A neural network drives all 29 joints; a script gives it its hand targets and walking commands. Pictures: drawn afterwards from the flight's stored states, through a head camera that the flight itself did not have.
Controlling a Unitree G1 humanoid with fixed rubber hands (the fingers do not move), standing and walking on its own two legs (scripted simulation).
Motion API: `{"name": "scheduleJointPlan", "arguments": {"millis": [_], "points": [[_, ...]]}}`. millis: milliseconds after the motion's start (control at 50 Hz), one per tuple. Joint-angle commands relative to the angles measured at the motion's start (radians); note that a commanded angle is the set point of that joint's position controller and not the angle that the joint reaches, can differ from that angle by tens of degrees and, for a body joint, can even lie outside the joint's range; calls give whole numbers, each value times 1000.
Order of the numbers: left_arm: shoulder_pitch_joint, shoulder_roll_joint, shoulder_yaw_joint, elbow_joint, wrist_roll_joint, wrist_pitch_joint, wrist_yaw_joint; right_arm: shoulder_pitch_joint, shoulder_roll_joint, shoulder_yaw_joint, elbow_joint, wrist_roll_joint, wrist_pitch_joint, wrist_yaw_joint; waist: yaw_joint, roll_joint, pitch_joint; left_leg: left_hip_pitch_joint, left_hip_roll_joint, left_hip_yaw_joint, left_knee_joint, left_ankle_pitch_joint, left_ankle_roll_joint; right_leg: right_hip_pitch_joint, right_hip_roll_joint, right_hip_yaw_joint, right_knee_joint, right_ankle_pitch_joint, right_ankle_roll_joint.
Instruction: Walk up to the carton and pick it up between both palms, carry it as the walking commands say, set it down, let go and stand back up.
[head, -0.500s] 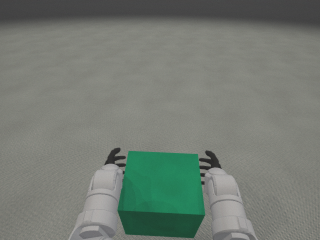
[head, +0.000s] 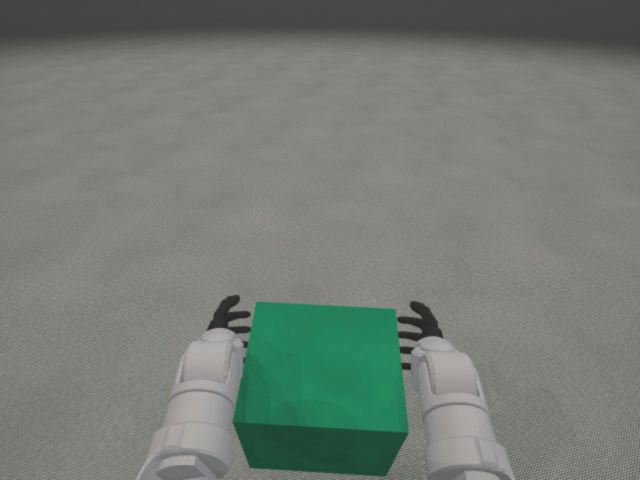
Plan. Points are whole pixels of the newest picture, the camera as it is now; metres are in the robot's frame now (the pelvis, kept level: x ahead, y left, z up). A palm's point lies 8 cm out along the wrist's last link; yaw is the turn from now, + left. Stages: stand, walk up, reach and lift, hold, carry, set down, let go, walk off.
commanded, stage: hold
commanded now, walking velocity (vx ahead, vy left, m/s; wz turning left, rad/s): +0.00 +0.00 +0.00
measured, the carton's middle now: (321, 389) +0.29 +0.00 -0.03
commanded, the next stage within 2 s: carry in 0.68 s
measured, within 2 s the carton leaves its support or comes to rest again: neither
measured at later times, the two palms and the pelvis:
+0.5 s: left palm (217, 348) +0.29 +0.13 +0.06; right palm (428, 351) +0.29 -0.15 +0.05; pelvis +0.00 +0.00 +0.00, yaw +0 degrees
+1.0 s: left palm (212, 357) +0.27 +0.14 +0.06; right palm (423, 358) +0.27 -0.14 +0.06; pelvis -0.05 +0.00 -0.02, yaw -1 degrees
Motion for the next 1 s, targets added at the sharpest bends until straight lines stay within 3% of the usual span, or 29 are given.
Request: {"name": "scheduleJointPlan", "arguments": {"millis": [0,60,80,160,180,220,300,320,340,400,420,500,640,660,680,700,800,820,840,900,920,940,980], "points": [[-555,-1069,-471,-57,-288,-43,-409,-630,1044,491,-49,293,-51,411,7,-30,-223,-18,-21,42,-91,67,-20,73,27,-44,-61,90,15],[-523,-1076,-468,-42,-285,-41,-411,-636,1042,500,-69,297,-53,408,7,-37,-221,-15,-22,41,-90,77,-20,74,25,-41,-65,102,18],[-535,-1075,-473,-55,-284,-42,-413,-622,1049,494,-54,298,-52,408,8,-6,-231,-8,-26,46,-88,71,-23,70,22,-38,-66,96,16],[-544,-1065,-483,-77,-291,-45,-416,-620,1059,502,-60,298,-52,409,11,-35,-237,-15,-26,46,-87,68,-19,80,23,-38,-70,98,20],[-536,-1067,-482,-64,-286,-41,-415,-613,1054,498,-49,296,-51,409,9,-8,-225,-23,-27,48,-88,59,-23,79,21,-36,-70,93,18],[-530,-1061,-475,-62,-288,-42,-417,-626,1053,502,-62,298,-51,405,11,-34,-215,-32,-25,48,-89,44,-17,81,20,-35,-73,78,20],[-533,-1051,-476,-63,-284,-43,-418,-614,1056,502,-55,296,-52,407,16,-26,-203,-38,-30,52,-92,37,-18,77,19,-34,-76,78,22],[-536,-1047,-474,-73,-290,-44,-418,-604,1063,505,-46,293,-48,405,13,-56,-204,-34,-27,52,-93,37,-15,79,19,-35,-79,76,26],[-555,-1059,-497,-94,-299,-46,-420,-604,1062,507,-60,296,-51,404,5,-28,-227,-29,-31,52,-87,52,-18,86,19,-31,-75,93,21],[-536,-1059,-491,-79,-297,-45,-421,-610,1061,512,-64,299,-53,404,9,-35,-224,-25,-29,52,-88,54,-18,82,20,-34,-76,92,23],[-525,-1064,-485,-59,-291,-39,-422,-612,1049,503,-62,295,-54,404,5,-7,-215,-35,-32,55,-91,38,-23,84,19,-35,-77,81,19],[-529,-1060,-480,-64,-291,-42,-420,-611,1051,502,-58,294,-53,408,9,-32,-217,-37,-27,50,-94,39,-20,81,21,-39,-72,80,20],[-513,-1074,-489,-69,-291,-39,-416,-611,1037,514,-85,296,-55,409,5,-17,-218,-38,-26,43,-96,61,-24,85,25,-44,-63,102,14],[-525,-1059,-504,-16,-254,-38,-416,-653,1019,510,-14,246,-58,395,7,-79,-47,-190,153,-45,-41,-68,6,-182,-156,14,-36,-22,-10],[-568,-1052,-532,-81,-280,-42,-409,-659,1037,542,-40,270,-59,389,8,-43,-18,-202,153,-70,-54,-116,12,-240,-149,44,-48,-97,-15],[-566,-1068,-550,-118,-304,-36,-401,-654,1061,577,-81,300,-52,386,12,-40,-66,-194,172,-67,-29,-60,13,-258,-164,49,-39,-46,-17],[-584,-1111,-675,-348,-431,22,-362,-644,1117,669,-295,412,4,340,21,-35,-402,-138,176,-9,139,304,23,-128,-200,41,113,406,-41],[-590,-1113,-715,-417,-451,39,-350,-656,1123,699,-359,438,21,330,18,-34,-450,-130,180,-14,147,348,33,-121,-197,34,154,443,-38],[-579,-1115,-739,-466,-462,60,-337,-672,1124,727,-412,461,43,318,15,-42,-475,-112,193,-22,143,396,48,-146,-186,22,188,425,-31],[-522,-1099,-811,-607,-500,144,-297,-647,1069,747,-522,504,125,267,9,49,-493,-81,237,-50,156,551,81,-254,-142,-9,255,286,-1],[-503,-1080,-826,-650,-509,176,-282,-611,1051,748,-546,511,155,248,11,86,-488,-105,240,-63,147,533,85,-255,-125,-23,255,213,1],[-437,-1069,-828,-691,-520,212,-262,-449,1074,791,-589,506,194,232,15,64,-481,-146,242,-68,134,448,89,-250,-121,-34,256,168,0],[-390,-1057,-838,-784,-547,270,-231,-390,1063,810,-684,526,254,198,20,19,-485,-184,221,-47,155,370,76,-223,-131,-25,218,189,-13]]}}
